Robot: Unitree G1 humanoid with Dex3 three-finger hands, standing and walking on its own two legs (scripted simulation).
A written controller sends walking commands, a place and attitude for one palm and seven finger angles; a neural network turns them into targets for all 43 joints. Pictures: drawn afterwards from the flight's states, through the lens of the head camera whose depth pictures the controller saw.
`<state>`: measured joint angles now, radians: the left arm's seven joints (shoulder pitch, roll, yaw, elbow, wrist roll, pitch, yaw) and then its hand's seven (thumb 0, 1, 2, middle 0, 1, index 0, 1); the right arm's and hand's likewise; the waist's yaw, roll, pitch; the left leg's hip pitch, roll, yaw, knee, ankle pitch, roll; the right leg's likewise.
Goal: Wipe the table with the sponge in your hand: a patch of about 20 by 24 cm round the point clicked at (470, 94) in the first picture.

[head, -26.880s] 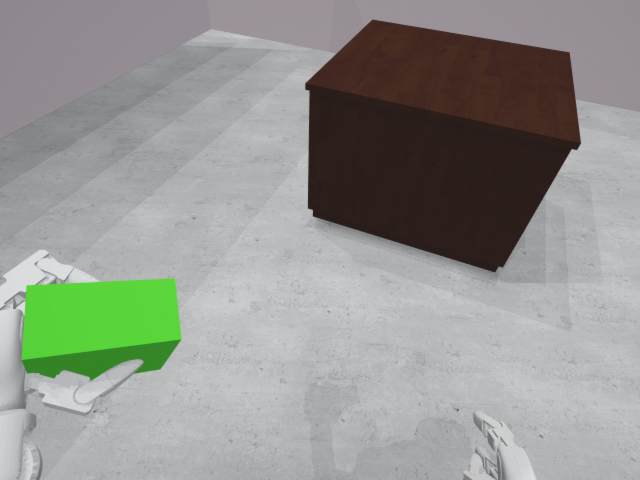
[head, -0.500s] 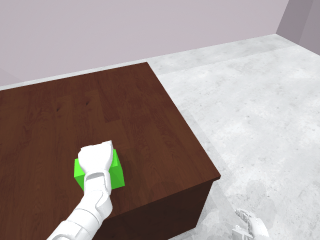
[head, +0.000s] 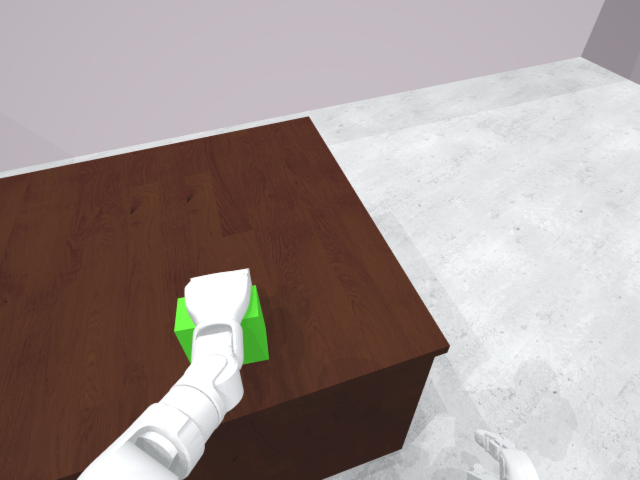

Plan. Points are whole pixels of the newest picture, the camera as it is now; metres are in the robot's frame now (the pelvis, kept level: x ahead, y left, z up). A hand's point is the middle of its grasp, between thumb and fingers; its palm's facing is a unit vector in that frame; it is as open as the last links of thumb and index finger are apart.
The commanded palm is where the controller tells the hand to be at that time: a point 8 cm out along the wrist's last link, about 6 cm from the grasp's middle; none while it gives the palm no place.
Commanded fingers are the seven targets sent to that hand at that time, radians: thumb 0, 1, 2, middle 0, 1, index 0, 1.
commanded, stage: slide across to the third lane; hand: left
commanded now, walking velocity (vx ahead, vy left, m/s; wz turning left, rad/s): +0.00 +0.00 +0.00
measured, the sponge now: (227, 336) +0.33 +0.19 -0.05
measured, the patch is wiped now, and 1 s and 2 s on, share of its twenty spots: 0.80 0.80 1.00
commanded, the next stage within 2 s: wipe forward along the third lane in 0.34 s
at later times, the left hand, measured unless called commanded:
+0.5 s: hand (258, 312) +0.35 +0.14 -0.01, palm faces -0.10 -0.01 -1.00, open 9.7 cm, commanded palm +0.33 +0.12 +0.03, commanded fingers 0.00 0.10 1.30 -1.20 -1.60 -1.20 -1.60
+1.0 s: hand (262, 295) +0.38 +0.14 -0.01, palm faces -0.10 +0.01 -1.00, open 9.7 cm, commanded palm +0.38 +0.14 +0.01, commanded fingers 0.00 0.10 1.30 -1.20 -1.60 -1.20 -1.60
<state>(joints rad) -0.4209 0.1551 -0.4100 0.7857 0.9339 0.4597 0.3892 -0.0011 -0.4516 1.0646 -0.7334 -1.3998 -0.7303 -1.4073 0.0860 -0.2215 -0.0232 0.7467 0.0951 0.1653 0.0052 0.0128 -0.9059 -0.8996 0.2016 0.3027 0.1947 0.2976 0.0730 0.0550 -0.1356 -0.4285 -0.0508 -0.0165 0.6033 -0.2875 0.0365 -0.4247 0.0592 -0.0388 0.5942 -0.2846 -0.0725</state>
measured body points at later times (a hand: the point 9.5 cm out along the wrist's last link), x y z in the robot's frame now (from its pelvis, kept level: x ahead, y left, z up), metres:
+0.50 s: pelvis -0.01 -0.01 +0.00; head +0.00 -0.03 +0.45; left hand +0.35 +0.14 +0.04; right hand +0.16 -0.24 -0.13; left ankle +0.01 +0.10 -0.73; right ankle +0.01 -0.07 -0.73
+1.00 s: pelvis -0.03 -0.02 -0.01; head +0.00 -0.03 +0.44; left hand +0.38 +0.14 +0.04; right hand +0.09 -0.27 -0.15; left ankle +0.01 +0.10 -0.73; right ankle +0.01 -0.07 -0.73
